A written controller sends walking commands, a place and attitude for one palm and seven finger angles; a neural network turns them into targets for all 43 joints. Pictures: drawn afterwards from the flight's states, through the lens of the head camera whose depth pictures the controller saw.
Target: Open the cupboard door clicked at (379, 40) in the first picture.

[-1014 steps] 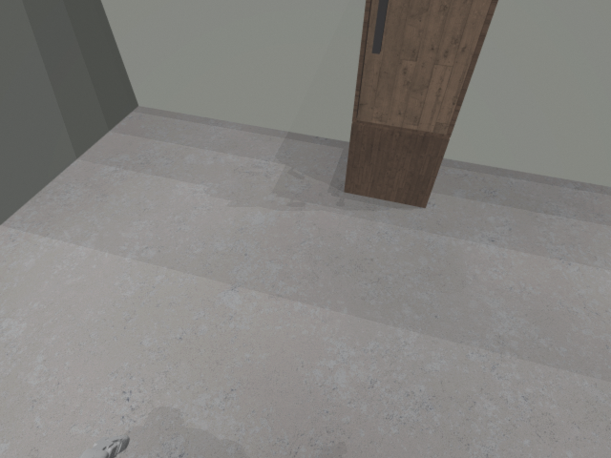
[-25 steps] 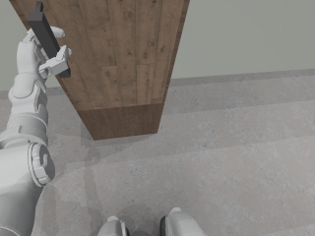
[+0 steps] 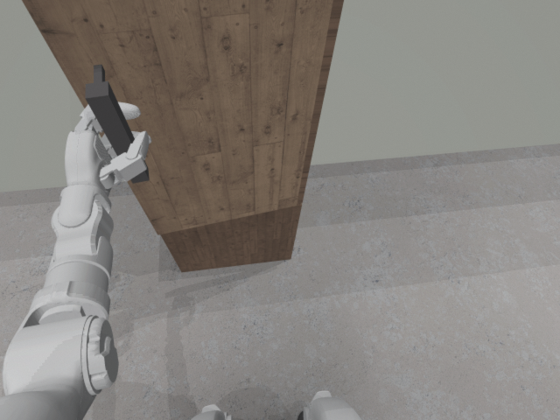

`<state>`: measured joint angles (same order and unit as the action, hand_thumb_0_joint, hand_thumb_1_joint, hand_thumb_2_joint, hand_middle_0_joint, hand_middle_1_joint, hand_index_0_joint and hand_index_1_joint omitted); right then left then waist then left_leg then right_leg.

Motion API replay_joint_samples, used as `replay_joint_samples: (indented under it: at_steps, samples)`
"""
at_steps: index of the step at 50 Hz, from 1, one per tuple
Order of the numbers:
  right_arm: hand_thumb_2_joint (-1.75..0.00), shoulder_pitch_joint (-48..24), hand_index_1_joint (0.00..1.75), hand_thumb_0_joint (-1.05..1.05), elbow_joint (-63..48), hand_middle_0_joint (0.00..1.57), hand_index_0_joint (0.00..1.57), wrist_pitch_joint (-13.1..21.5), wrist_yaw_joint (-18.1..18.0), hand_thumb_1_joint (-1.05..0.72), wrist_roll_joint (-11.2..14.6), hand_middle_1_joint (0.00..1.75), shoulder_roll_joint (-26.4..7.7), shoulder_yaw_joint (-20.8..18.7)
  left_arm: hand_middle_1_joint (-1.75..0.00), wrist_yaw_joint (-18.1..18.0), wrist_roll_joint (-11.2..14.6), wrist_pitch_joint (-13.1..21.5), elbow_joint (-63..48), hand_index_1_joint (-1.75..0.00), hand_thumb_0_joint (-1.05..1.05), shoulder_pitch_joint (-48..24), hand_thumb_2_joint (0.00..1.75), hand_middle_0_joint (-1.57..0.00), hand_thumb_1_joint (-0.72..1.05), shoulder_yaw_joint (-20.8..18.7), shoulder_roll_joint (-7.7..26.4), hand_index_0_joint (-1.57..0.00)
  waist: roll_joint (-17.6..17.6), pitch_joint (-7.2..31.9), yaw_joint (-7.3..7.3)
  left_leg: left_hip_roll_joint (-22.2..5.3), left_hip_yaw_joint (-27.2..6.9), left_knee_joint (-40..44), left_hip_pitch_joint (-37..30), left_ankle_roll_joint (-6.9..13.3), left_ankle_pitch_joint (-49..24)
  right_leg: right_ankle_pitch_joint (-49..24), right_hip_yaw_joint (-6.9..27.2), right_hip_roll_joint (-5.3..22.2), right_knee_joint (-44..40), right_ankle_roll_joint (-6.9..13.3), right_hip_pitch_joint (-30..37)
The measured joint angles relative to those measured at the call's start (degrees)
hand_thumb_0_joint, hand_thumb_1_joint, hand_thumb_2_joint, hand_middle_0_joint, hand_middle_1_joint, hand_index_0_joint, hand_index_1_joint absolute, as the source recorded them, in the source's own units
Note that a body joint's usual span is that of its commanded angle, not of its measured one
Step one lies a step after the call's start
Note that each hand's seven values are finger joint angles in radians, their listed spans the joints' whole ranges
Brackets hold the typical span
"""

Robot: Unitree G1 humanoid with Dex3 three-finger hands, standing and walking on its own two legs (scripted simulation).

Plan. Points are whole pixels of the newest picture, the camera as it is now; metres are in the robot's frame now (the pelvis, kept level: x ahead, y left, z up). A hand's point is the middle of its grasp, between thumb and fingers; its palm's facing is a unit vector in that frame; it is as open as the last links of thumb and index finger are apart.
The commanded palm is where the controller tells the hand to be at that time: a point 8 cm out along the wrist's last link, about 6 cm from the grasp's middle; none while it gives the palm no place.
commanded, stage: pull the door open along its arc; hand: left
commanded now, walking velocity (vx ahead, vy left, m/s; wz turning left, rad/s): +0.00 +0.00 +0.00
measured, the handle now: (121, 128) +0.52 +0.20 +0.08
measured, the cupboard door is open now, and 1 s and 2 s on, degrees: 7 48 49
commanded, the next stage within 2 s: open thumb and fingers to let go in 0.70 s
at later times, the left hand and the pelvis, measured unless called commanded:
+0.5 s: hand (212, 233) +0.34 +0.07 +0.08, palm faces +0.45 -0.89 +0.00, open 6.5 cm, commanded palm +0.28 +0.09 +0.08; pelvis +0.01 -0.03 +0.01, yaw +4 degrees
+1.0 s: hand (249, 253) +0.31 +0.02 +0.09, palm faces +0.46 -0.89 -0.04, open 6.9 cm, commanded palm +0.26 +0.06 +0.08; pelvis +0.00 -0.07 +0.01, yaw +4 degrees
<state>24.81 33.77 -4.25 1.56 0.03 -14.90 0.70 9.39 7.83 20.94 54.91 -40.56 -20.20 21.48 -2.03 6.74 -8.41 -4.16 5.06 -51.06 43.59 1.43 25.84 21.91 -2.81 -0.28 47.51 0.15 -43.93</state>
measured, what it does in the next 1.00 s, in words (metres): shifts its weight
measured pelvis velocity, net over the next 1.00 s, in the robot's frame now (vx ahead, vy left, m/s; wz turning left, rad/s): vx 0.00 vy -0.07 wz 0.08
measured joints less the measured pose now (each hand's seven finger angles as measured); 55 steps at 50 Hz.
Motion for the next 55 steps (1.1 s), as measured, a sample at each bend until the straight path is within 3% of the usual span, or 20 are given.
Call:
replay_joint_samples:
  at_steps: [6, 11, 21, 25, 29, 39, 46, 55]
  samples:
    - [-0.9, -2.0, 0.3, 0.01, -1.4, 0.2, 0.2, 0.6, 0.5, -0.9, 0.9, 0.3, 0.5, -0.8, -1.35, -1.5, 1.8, -1.2, -13.1, -1.34, 0.0, 12.0, 0.69, -0.35, 0.64, 4.5, -5.9, -0.34, 0.0, 0.7, 2.22, 0.2, 0.4, 2.6, -4.6, -0.2, -0.3, 0.0, 0.3, 0.0, -2.0, 0.0, 4.3]
    - [-0.9, -5.6, 0.3, 0.01, -1.9, 0.2, 0.2, 2.6, 1.4, -0.9, 0.3, 0.29, 1.2, -1.5, -1.35, -13.5, 1.0, -3.1, -25.1, -1.31, 0.02, 20.2, 0.7, -0.32, 0.63, 9.3, -14.7, -0.35, -0.1, 0.3, 4.35, 0.7, 0.2, 4.0, -7.2, -0.5, -0.7, 0.1, 0.1, 0.4, -2.9, 0.0, 6.8]
    - [-0.9, -12.0, 0.3, 0.01, -2.9, 0.2, 0.2, 3.5, 3.1, -0.9, -3.1, 0.29, 4.0, -1.2, -1.33, -38.3, -8.7, -8.5, -40.4, -1.31, 0.03, 32.6, 0.72, -0.3, 0.62, 22.9, -28.1, -0.34, 0.1, -0.3, 7.13, 1.5, -1.4, 5.0, -10.7, -1.6, -1.3, 1.4, -1.4, 1.2, -1.9, 1.1, 10.2]
    - [-0.9, -13.7, 0.3, 0.01, -2.4, 0.2, 0.2, 2.8, 2.5, -0.9, -4.1, 0.29, 4.9, -0.9, -1.32, -43.9, -12.7, -11.2, -42.2, -1.31, 0.03, 34.5, 0.75, -0.3, 0.64, 27.8, -28.9, -0.32, 0.2, -0.4, 7.6, 1.6, -2.5, 4.6, -11.3, -2.3, -1.3, 2.2, -2.5, 1.4, -0.9, 1.9, 11.0]
    - [-0.9, -14.3, 0.3, 0.01, -1.9, 0.2, 0.2, 2.4, 1.9, -0.9, -4.1, 0.3, 5.3, -0.8, -1.31, -45.2, -13.1, -13.0, -44.1, -1.32, 0.02, 36.7, 0.72, -0.3, 0.63, 30.7, -28.5, -0.31, 0.1, -0.8, 7.73, 1.4, -3.6, 4.6, -12.5, -3.1, -1.4, 2.7, -3.5, 1.1, -0.6, 2.7, 12.3]
    - [-0.9, -13.5, 0.3, 0.01, -2.0, 0.2, 0.2, 2.5, 0.9, -0.9, -3.5, 0.3, 4.7, -0.6, -1.3, -42.0, -11.8, -16.4, -52.4, -1.33, 0.03, 46.5, 0.68, -0.29, 0.62, 37.0, -25.8, -0.33, -0.7, -1.3, 6.23, 0.9, -4.9, 7.4, -17.2, -4.1, -2.3, 3.1, -4.5, 0.3, -2.3, 4.3, 16.9]
    - [-0.9, -15.5, 0.3, 0.01, 0.6, 0.2, 0.2, 3.2, -0.6, -0.9, -4.1, 0.29, 3.7, -0.8, -1.32, -44.3, -11.2, -15.1, -48.6, -1.33, 0.03, 42.0, 0.74, -0.33, 0.59, 32.9, -27.5, -0.35, -0.4, -2.0, 7.54, 1.8, -7.7, 7.3, -16.3, -3.4, -3.0, 2.7, -4.4, -0.2, -1.7, 5.2, 15.6]
    - [-0.9, -14.7, 0.3, 0.01, 0.6, 0.2, 0.2, 2.6, -1.2, -0.9, -4.1, 0.29, 3.6, -1.4, -1.28, -42.3, -11.3, -12.8, -48.2, -1.29, 0.02, 42.1, 0.66, -0.35, 0.35, 29.7, -28.0, -0.36, -0.3, -1.0, 8.09, 2.4, -8.2, 7.2, -14.7, -3.5, -3.5, 2.6, -3.8, -0.1, -0.5, 5.4, 13.3]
